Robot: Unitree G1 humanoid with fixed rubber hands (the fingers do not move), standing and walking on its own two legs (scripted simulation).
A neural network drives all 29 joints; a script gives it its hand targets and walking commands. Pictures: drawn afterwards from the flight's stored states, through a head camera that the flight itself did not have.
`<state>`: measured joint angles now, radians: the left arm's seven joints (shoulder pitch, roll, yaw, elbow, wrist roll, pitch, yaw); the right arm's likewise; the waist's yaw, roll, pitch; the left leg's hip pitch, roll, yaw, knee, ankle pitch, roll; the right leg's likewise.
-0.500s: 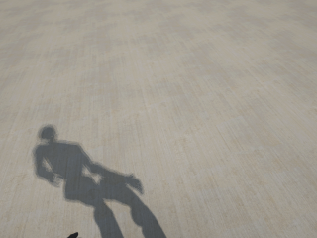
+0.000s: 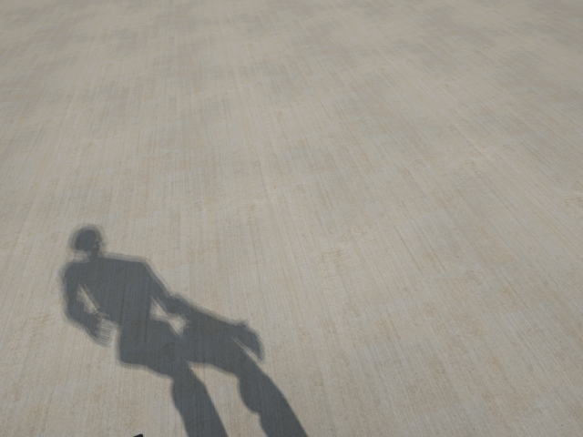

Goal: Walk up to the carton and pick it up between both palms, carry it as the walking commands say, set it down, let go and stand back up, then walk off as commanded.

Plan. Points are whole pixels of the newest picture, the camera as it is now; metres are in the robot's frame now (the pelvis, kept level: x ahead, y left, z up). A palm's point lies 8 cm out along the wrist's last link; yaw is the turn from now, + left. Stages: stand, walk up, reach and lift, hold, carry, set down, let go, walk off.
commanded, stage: stand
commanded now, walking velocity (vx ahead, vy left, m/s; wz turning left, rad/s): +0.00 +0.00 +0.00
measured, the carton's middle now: out of the picture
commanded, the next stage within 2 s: walk up in 0.30 s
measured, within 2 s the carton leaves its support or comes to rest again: neither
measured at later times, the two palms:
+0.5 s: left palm out of the picture +0.09 +0.28 -0.10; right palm out of the picture +0.05 -0.27 -0.12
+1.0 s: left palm out of the picture +0.00 +0.30 -0.12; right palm out of the picture +0.08 -0.22 -0.10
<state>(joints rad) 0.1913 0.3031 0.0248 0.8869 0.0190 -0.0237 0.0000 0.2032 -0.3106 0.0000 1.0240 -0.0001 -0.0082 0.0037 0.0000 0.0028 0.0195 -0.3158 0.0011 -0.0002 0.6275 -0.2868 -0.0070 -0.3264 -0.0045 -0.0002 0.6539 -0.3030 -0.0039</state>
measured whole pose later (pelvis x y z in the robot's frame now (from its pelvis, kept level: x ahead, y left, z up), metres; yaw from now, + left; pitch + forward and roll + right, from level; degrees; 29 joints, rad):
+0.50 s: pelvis +0.00 +0.01 +0.00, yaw +0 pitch -1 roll +0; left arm 0.17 0.30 0.02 0.93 0.02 -0.03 0.00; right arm 0.20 -0.31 0.00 1.05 0.00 -0.01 0.01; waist 0.00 0.00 0.02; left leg -0.32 0.00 0.00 0.59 -0.26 0.00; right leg -0.32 0.00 0.00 0.60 -0.26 0.00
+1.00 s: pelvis -0.04 +0.02 +0.01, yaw +11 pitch +0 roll -2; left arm 0.11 0.29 0.02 0.93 0.02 0.08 0.01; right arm 0.20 -0.26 0.00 0.89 0.00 0.06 0.00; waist 0.00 0.00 0.09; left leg -0.34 -0.05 -0.10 0.51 -0.16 0.04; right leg -0.37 -0.01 -0.04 0.90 -0.45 0.02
